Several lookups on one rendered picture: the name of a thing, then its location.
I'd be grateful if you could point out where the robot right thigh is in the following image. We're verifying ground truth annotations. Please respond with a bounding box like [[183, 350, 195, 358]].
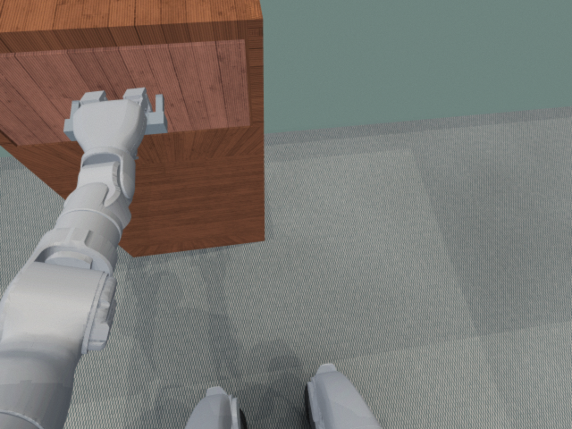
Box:
[[307, 371, 382, 429]]

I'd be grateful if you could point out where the left robot upper arm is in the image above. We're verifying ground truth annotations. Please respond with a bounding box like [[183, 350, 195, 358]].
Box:
[[0, 262, 117, 429]]

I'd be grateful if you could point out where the drawer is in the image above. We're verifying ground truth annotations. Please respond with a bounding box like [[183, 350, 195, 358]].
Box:
[[0, 39, 250, 146]]

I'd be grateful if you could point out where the left robot hand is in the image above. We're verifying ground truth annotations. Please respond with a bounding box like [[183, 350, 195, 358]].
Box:
[[72, 88, 153, 160]]

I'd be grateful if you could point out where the left robot forearm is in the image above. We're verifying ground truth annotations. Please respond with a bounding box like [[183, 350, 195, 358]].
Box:
[[0, 147, 136, 341]]

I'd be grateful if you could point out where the cabinet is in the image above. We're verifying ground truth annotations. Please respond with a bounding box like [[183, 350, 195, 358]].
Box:
[[0, 0, 265, 257]]

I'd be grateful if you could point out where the robot left shin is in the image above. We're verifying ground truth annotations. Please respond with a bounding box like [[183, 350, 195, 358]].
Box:
[[206, 386, 229, 397]]

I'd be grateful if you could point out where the handle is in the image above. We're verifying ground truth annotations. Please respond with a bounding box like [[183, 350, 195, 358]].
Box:
[[63, 94, 168, 141]]

